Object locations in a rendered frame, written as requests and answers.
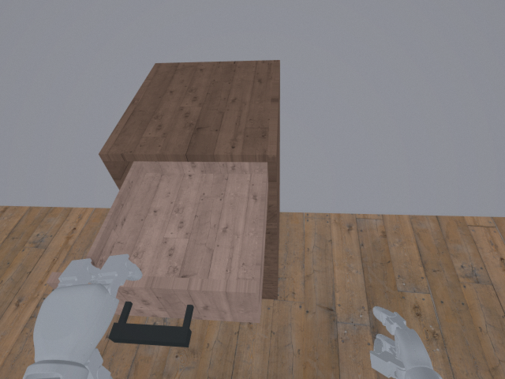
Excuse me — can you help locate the left robot hand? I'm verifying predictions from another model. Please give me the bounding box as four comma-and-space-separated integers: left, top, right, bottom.
33, 254, 143, 379

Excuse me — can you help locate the cabinet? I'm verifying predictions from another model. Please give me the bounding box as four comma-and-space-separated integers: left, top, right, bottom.
99, 60, 280, 300

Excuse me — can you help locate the drawer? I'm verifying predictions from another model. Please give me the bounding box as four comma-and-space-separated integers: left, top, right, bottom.
47, 161, 268, 323

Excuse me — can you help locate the right robot hand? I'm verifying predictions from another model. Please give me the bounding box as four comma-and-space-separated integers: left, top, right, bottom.
370, 306, 433, 379

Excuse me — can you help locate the robot left forearm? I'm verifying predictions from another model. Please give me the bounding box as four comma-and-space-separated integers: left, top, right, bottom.
23, 359, 89, 379

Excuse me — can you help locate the handle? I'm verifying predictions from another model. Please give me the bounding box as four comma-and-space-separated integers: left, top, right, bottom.
108, 302, 194, 347

